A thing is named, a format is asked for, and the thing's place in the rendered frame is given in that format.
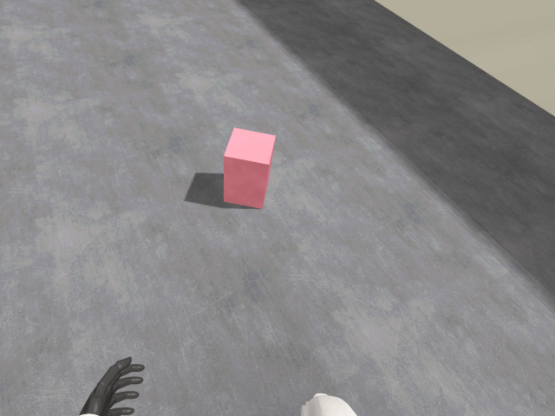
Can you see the left robot hand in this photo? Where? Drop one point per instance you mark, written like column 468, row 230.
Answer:
column 103, row 397

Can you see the robot right thigh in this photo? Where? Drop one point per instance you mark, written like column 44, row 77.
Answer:
column 325, row 405

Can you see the carton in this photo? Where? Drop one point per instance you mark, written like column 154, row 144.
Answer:
column 247, row 165

